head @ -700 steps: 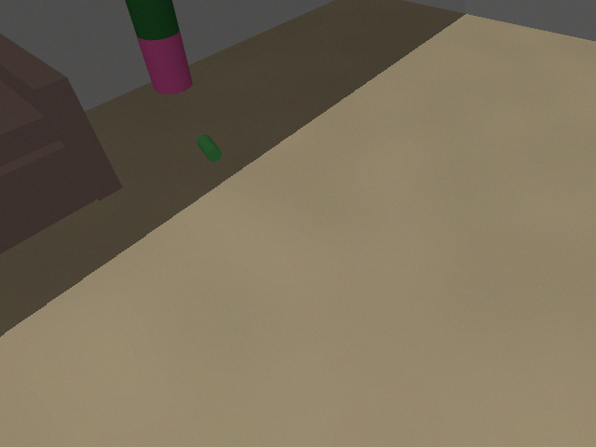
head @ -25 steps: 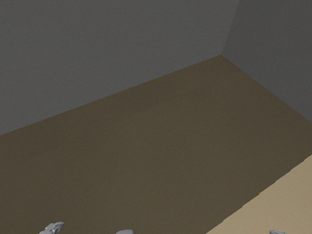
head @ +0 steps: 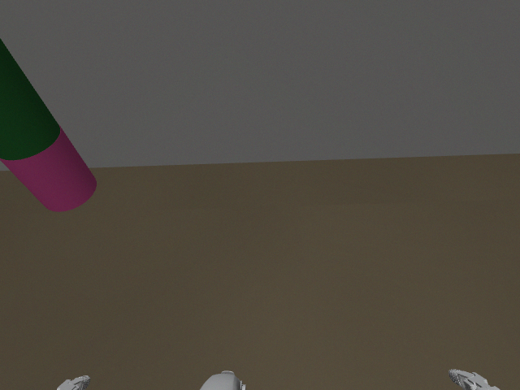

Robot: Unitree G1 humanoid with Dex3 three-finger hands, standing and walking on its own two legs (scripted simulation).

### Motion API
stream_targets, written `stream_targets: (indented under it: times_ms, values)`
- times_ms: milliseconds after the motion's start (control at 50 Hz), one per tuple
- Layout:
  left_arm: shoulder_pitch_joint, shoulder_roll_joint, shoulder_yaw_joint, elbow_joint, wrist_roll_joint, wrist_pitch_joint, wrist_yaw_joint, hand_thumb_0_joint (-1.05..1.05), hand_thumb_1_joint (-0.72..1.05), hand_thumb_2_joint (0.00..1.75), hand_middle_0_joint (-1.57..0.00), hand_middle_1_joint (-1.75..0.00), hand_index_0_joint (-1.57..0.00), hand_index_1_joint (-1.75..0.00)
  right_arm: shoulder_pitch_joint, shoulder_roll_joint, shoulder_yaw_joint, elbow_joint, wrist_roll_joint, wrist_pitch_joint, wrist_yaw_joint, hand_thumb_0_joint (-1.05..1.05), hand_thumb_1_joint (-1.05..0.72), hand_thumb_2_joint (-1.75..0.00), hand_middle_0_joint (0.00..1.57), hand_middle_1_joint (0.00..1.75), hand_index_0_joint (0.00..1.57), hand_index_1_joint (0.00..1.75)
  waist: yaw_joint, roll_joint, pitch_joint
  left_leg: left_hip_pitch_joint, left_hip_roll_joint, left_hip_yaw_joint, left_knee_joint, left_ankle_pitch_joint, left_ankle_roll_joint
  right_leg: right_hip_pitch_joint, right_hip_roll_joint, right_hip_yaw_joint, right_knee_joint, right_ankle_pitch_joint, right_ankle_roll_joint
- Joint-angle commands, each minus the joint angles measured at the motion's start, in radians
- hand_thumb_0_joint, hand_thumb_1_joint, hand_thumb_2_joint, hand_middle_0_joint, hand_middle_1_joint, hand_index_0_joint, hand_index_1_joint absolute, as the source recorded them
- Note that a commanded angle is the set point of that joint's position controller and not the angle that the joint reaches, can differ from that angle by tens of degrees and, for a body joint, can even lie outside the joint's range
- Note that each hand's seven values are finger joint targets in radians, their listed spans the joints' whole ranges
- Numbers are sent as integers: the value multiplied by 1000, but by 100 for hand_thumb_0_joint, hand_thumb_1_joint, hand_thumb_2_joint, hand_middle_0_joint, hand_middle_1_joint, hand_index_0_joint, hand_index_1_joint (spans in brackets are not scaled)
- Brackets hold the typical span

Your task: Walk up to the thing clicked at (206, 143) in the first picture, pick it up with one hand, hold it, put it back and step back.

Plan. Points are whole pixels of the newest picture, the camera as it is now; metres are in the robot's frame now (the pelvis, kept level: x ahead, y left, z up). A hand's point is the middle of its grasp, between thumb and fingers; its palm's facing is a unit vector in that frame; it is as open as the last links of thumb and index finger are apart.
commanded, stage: walk up
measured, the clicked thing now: out of the picture +0.27 +1.47 -0.73
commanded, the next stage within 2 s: none
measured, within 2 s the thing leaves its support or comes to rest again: neither
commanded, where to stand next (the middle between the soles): +0.10 +0.04 m, yaw +75 degrees
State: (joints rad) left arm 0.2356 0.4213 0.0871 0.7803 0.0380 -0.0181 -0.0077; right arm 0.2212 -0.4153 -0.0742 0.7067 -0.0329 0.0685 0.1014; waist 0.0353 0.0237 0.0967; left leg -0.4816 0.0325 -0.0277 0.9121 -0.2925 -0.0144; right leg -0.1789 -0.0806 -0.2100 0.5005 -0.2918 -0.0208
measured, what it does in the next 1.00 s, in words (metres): steps on the spot, turning left: left foot, then right foot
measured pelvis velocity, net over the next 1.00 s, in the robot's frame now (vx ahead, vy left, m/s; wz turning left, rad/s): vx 0.04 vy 0.00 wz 0.92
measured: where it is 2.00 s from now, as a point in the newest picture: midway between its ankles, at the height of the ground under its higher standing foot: outside the picture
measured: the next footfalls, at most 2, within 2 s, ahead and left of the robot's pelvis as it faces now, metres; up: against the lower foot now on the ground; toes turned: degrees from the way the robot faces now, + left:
left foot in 0.16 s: +0.07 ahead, +0.15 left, +0.00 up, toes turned +14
right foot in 0.50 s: +0.18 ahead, -0.07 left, +0.00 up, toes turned +29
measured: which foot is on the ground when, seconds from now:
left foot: up 0.00-0.14, down 0.16-0.52, up 0.54-0.82, down 0.84-1.00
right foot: down 0.00-0.18, up 0.20-0.48, down 0.50-0.86, up 0.88-1.00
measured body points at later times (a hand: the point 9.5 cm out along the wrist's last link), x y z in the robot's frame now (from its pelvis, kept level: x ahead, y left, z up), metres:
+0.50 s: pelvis +0.04 +0.00 -0.02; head +0.08 +0.03 +0.43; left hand +0.00 +0.33 -0.12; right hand +0.29 -0.23 -0.11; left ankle +0.03 +0.14 -0.74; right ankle +0.14 -0.09 -0.74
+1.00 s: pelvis +0.04 +0.00 -0.03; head +0.05 +0.04 +0.42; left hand -0.17 +0.27 -0.14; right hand +0.35 -0.14 -0.11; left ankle -0.05 +0.11 -0.74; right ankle +0.16 -0.08 -0.70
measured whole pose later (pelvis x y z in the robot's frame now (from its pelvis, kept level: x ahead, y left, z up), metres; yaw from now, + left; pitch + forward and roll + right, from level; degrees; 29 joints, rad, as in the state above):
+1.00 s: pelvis +0.04 +0.00 -0.03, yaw +52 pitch -2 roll +1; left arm 0.25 0.47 0.07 0.76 0.00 0.03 -0.03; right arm 0.31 -0.41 -0.05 0.74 -0.01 -0.02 -0.01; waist 0.01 -0.07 0.11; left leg -0.37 -0.06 -0.09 0.74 -0.35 0.00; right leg -0.47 -0.11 -0.03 1.04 -0.52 -0.01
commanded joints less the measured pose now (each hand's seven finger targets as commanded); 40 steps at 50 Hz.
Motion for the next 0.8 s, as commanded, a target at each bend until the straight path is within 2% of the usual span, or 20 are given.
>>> stream_targets:
  times_ms: [0, 80, 120, 140, 160, 180, 220, 240, 280, 380, 420, 460, 480, 500, 520, 560, 620, 700, 740, 780]
  values:
    - [-10, 253, 74, -108, 8, -23, -1, 0, 90, 90, -20, -30, -20, -30, -100, -144, -44, -117, 3, -30, -2, 0, -90, -90, 20, 30, 20, 30, 51, -215, -60, -46, 18, 73, -127, -19, 10, 144, -244, 114, -123, 299, -122]
    - [-30, 270, 75, -138, 6, -4, -15, 0, 90, 90, -20, -30, -20, -30, -36, -151, -52, -96, 13, -36, -16, 0, -90, -90, 20, 30, 20, 30, 25, -232, -111, 87, -22, 155, -241, -63, 37, 110, -273, 36, -21, 366, -111]
    - [-25, 251, 63, -153, -7, 6, -19, 0, 90, 90, -20, -30, -20, -30, 100, -193, -76, -62, 4, -43, -39, 0, -90, -90, 20, 30, 20, 30, -53, -105, -212, 331, -75, 139, -407, -62, 82, 22, -236, -41, 269, 400, -61]
    - [11, 201, 46, -165, -18, 12, -23, 0, 90, 90, -20, -30, -20, -30, 154, -253, -99, -56, -7, -46, -53, 0, -90, -90, 20, 30, 20, 30, -94, 77, -222, 491, -31, -45, -500, -94, 152, -169, -152, -56, 539, 200, -7]
    - [-42, 129, 26, -211, -23, 10, -31, 0, 90, 90, -20, -30, -20, -30, 149, -369, -122, -80, -14, -49, -69, 0, -90, -90, 20, 30, 20, 30, -90, 330, -170, 578, 206, -530, -558, 7, 264, -533, 56, -40, 668, -325, 68]
    - [-122, 205, 40, -225, -16, 4, -22, 0, 90, 90, -20, -30, -20, -30, 153, -376, -125, -85, 7, -51, -69, 0, -90, -90, 20, 30, 20, 30, -107, 207, -177, 444, 310, -721, -631, 8, 366, -483, -3, 196, 675, -364, 45]
    - [-28, 213, 36, -169, -27, 2, -22, 0, 90, 90, -20, -30, -20, -30, 44, -279, -83, -117, 15, -49, -79, 0, -90, -90, 20, 30, 20, 30, -42, 75, -147, 418, 184, -410, -552, 27, 269, -440, -47, 222, 592, -274, 30]
    - [3, 210, 33, -147, -30, 0, -21, 0, 90, 90, -20, -30, -20, -30, 12, -261, -78, -132, 14, -49, -81, 0, -90, -90, 20, 30, 20, 30, -25, 115, -132, 362, 143, -355, -523, 53, 241, -396, -49, 223, 540, -251, 23]
    - [8, 199, 37, -138, -22, 5, -20, 0, 90, 90, -20, -30, -20, -30, 7, -244, -73, -143, 9, -55, -80, 0, -90, -90, 20, 30, 20, 30, -22, 152, -96, 204, 99, -339, -524, 150, 220, -287, -3, 187, 489, -218, 27]
    - [19, 170, 40, -152, -29, -1, 1, 0, 90, 90, -20, -30, -20, -30, 49, -243, -88, -175, -15, -60, -84, 0, -90, -90, 20, 30, 20, 30, -31, 163, -130, 185, 72, -403, -435, 443, 211, -231, 62, 197, 357, -163, 12]
    - [38, 161, 40, -150, -32, -9, 8, 0, 90, 90, -20, -30, -20, -30, 35, -243, -93, -193, -18, -57, -85, 0, -90, -90, 20, 30, 20, 30, -23, 161, -169, 187, 58, -433, -376, 461, 204, -168, 85, 211, 249, -127, -3]
    - [88, 162, 47, -132, -29, -20, 13, 0, 90, 90, -20, -30, -20, -30, -8, -214, -82, -215, -6, -48, -84, 0, -90, -90, 20, 30, 20, 30, 34, 81, -181, 50, -4, -380, -269, 370, 142, 20, 88, 215, 47, 2, -32]
    - [123, 223, 64, -133, -15, -24, 21, 0, 90, 90, -20, -30, -20, -30, -6, -157, -66, -228, 5, -48, -84, 0, -90, -90, 20, 30, 20, 30, 60, -75, -191, -67, -83, -276, -126, 190, 76, 122, -64, 393, -89, -42, -77]
    - [50, 310, 76, -153, -3, -26, 25, 0, 90, 90, -20, -30, -20, -30, 48, -126, -62, -214, 8, -47, -90, 0, -90, -90, 20, 30, 20, 30, 25, -304, -155, -214, -193, -96, 67, -231, 14, 107, -358, 698, -209, -43, -178]
    - [-47, 329, 86, -173, -4, -19, 19, 0, 90, 90, -20, -30, -20, -30, 78, -207, -82, -189, -11, -35, -103, 0, -90, -90, 20, 30, 20, 30, -10, -256, -142, -178, -73, -90, 262, -280, 2, -18, -499, 779, -213, -92, -309]
    - [-42, 252, 51, -159, -16, -30, 24, 0, 90, 90, -20, -30, -20, -30, 35, -219, -96, -162, -16, -48, -89, 0, -90, -90, 20, 30, 20, 30, -32, -64, -61, -114, -38, -108, 285, -182, -14, -101, -380, 555, -158, 102, -251]
    - [-18, 259, 54, -128, -9, -34, 17, 0, 90, 90, -20, -30, -20, -30, 108, -182, -85, -114, -8, -52, -59, 0, -90, -90, 20, 30, 20, 30, -30, -218, -82, -118, -30, -48, 194, -74, -1, 6, -227, 300, -78, 145, -151]
    - [16, 296, 68, -153, 9, -24, -5, 0, 90, 90, -20, -30, -20, -30, 14, -171, -77, -115, 15, -57, -57, 0, -90, -90, 20, 30, 20, 30, 36, -279, -98, -24, -42, 35, -49, -189, -10, 19, -263, 231, -47, 74, -186]
    - [-8, 297, 64, -157, 1, -8, -18, 0, 90, 90, -20, -30, -20, -30, 41, -167, -75, -85, 24, -67, -68, 0, -90, -90, 20, 30, 20, 30, 28, -279, -95, 74, -76, 95, -128, -151, -6, -52, -264, 190, -25, 26, -165]
    - [-35, 291, 57, -159, -7, 11, -29, 0, 90, 90, -20, -30, -20, -30, 122, -165, -75, -45, 31, -84, -83, 0, -90, -90, 20, 30, 20, 30, -21, -235, -135, 245, -99, 135, -304, -14, 2, -127, -272, 129, 101, 52, -127]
